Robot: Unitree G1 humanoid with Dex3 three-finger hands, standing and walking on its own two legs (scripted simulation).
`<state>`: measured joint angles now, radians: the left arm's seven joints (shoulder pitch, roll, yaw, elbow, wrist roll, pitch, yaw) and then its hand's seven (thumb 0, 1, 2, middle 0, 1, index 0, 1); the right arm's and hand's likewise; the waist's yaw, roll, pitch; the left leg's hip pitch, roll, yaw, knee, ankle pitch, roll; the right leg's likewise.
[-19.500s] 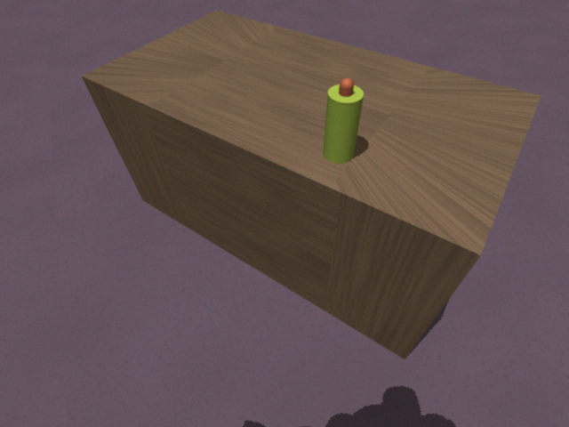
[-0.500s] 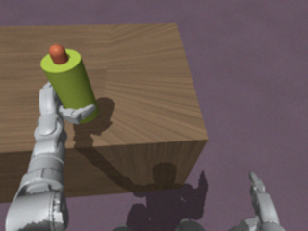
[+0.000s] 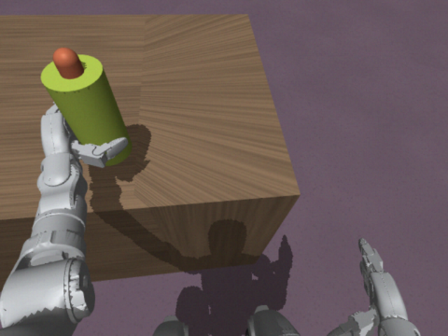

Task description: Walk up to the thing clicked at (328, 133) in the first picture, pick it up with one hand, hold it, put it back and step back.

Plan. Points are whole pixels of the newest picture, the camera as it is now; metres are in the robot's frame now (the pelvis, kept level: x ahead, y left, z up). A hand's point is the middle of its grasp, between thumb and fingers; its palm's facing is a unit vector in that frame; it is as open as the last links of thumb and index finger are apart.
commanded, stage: lower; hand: left
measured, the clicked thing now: (90, 109) +0.47 +0.19 +0.12
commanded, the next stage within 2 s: loosen in 0.98 s
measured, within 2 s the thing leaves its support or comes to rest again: rests again in 0.82 s
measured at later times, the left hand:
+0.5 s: hand (105, 146) +0.48 +0.20 +0.01, palm faces +0.20 -0.98 -0.03, open 11.1 cm
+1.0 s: hand (109, 151) +0.48 +0.20 -0.01, palm faces +0.19 -0.98 -0.04, open 11.1 cm
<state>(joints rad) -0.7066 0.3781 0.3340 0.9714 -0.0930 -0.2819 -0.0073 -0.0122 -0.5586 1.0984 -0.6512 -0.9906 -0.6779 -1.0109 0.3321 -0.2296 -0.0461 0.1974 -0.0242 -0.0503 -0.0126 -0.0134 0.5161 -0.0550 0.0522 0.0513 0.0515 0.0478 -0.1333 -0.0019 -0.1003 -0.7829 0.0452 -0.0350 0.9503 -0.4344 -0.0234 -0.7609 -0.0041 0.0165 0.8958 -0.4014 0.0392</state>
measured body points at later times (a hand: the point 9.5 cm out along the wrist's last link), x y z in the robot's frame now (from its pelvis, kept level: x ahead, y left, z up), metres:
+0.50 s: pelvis +0.00 +0.00 -0.02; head +0.11 +0.03 +0.41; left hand +0.46 +0.25 +0.02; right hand +0.16 -0.26 -0.03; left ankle +0.01 +0.13 -0.68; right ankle +0.02 -0.15 -0.68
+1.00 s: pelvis -0.01 +0.00 -0.04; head +0.12 +0.04 +0.39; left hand +0.47 +0.25 -0.01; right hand +0.16 -0.26 -0.04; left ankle +0.01 +0.13 -0.68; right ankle +0.02 -0.15 -0.68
